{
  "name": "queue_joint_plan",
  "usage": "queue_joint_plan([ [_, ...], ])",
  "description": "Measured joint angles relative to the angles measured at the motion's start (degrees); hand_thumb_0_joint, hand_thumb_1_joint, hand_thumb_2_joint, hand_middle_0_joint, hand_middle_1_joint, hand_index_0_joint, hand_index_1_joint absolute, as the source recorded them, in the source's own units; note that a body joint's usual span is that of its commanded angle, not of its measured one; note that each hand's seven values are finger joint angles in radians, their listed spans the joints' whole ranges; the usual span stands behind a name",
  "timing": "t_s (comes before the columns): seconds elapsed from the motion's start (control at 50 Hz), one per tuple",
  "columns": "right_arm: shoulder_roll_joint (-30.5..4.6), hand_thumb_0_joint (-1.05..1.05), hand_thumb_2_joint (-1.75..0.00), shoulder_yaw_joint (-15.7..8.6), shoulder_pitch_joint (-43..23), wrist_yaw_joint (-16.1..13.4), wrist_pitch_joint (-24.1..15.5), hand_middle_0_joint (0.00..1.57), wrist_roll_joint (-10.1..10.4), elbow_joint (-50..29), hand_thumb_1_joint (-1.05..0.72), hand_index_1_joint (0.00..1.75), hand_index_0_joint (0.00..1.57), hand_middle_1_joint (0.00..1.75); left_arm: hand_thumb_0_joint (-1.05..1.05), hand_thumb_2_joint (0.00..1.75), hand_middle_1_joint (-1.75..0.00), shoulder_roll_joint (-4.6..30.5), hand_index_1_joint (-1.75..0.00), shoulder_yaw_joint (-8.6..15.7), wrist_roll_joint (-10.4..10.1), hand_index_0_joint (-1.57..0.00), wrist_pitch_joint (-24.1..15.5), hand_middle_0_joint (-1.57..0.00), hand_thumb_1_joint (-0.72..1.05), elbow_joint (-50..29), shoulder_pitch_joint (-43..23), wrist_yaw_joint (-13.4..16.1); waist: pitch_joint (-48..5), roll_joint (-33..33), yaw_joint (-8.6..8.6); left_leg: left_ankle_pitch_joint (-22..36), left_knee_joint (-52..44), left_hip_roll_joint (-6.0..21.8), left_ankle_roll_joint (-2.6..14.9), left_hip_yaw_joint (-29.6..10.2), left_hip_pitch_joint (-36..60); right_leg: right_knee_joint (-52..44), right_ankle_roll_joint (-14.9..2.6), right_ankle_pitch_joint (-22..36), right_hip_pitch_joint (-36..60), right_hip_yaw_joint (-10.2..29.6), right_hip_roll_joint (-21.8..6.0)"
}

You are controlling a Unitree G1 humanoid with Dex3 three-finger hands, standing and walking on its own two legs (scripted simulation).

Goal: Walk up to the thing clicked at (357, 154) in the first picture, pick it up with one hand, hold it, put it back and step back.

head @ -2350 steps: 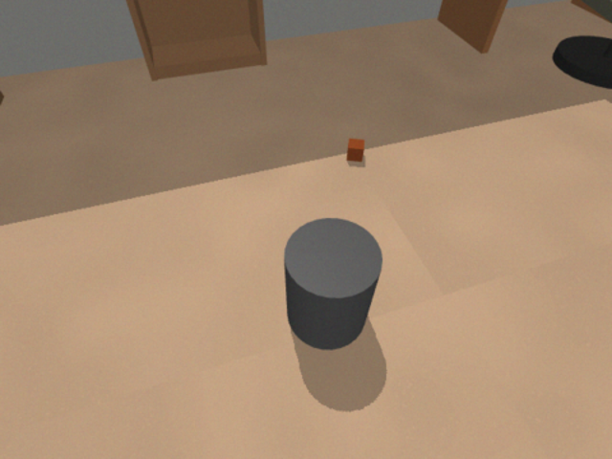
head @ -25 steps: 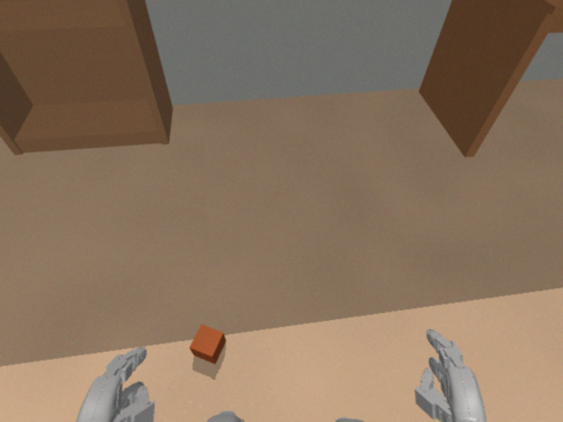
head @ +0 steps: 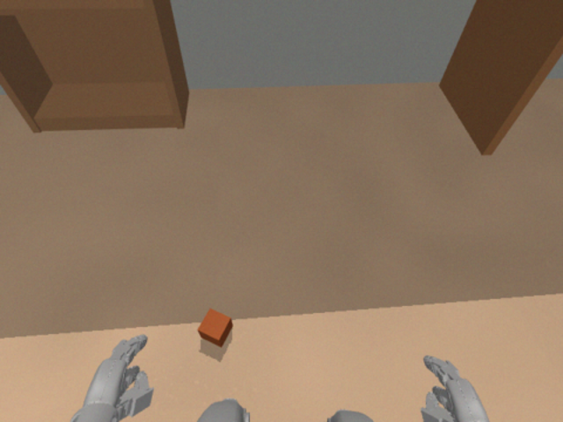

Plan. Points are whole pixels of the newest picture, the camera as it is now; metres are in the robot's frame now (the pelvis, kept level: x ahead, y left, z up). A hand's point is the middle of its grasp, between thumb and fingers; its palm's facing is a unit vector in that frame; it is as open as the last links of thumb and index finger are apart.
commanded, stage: stand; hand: left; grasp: from above
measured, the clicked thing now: (215, 327) +0.46 +0.22 -0.69
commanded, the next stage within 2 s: none
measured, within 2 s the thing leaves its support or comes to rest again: neither
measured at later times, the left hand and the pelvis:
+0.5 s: hand out of the picture +0.04 +0.25 -0.12, palm faces +0.02 -0.95 -0.32, open 7.3 cm; pelvis -0.01 +0.02 +0.05, yaw +0 degrees
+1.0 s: hand out of the picture +0.02 +0.24 -0.11, palm faces -0.01 -0.94 -0.34, open 7.3 cm; pelvis -0.02 +0.00 +0.05, yaw -1 degrees
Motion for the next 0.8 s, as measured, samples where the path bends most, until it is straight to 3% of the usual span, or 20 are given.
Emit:
queue_joint_plan([
  [0.06,-1.0,0.01,-0.90,-1.4,-0.5,2.1,1.7,0.20,1.0,3.5,-0.90,0.30,0.21,0.30,0.01,0.90,-0.30,0.9,-0.30,1.1,0.1,-0.21,-2.8,-0.20,0.91,9.2,-2.2,0.0,1.8,-0.5,0.46,1.3,-3.0,-0.4,0.23,0.5,3.2,-2.4,0.39,1.1,2.9,0.4,-0.4],
  [0.16,-1.8,0.01,-0.90,-3.2,-0.2,2.7,3.5,0.20,1.6,7.8,-0.90,0.30,0.21,0.30,0.01,0.90,-0.30,1.7,-0.30,2.4,0.1,-0.21,-5.6,-0.20,0.91,20.8,-2.4,0.3,3.1,-0.4,0.33,3.1,-7.4,-0.6,0.56,0.7,7.9,-7.3,0.80,3.2,7.6,0.4,-0.6],
  [0.32,-1.5,0.01,-0.90,-3.3,0.1,2.3,4.7,0.20,2.2,13.6,-0.90,0.30,0.21,0.30,0.01,0.90,-0.30,1.2,-0.30,2.2,-0.4,-0.20,-7.3,-0.20,0.91,32.8,-2.1,0.3,4.3,-0.1,0.48,6.9,-15.6,-0.8,1.04,1.0,14.9,-16.7,1.36,7.9,15.1,0.3,-0.7],
  [0.56,-0.4,0.01,-0.90,-2.7,-1.4,2.4,5.4,0.20,3.2,19.2,-0.90,0.30,0.21,0.30,0.01,0.90,-0.30,0.9,-0.30,1.5,-0.4,-0.21,-8.1,-0.20,0.91,41.3,-3.5,-0.2,4.5,0.3,0.57,13.3,-26.6,-1.5,1.18,1.4,21.9,-26.5,1.52,13.8,21.5,0.5,-1.3],
  [0.8,-2.0,0.01,-0.90,-3.1,-1.7,3.0,5.8,0.20,3.4,21.3,-0.90,0.30,0.21,0.30,0.00,0.90,-0.30,1.6,-0.30,1.4,-0.4,-0.21,-9.0,-0.20,0.91,44.2,-3.6,-0.4,4.4,1.4,-0.03,15.4,-29.3,-0.6,0.28,0.9,22.6,-28.9,0.85,15.6,22.1,-0.1,-0.3],
])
